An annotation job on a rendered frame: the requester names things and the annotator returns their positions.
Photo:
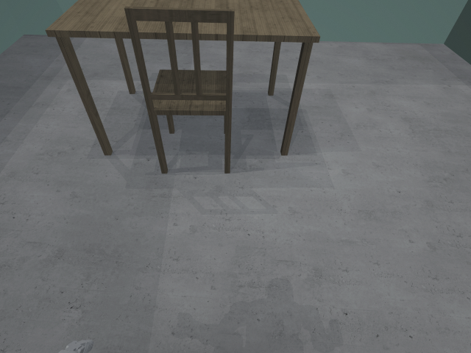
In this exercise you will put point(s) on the table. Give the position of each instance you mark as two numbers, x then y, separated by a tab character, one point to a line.
254	20

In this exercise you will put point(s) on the chair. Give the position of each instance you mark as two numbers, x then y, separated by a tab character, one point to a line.
185	92

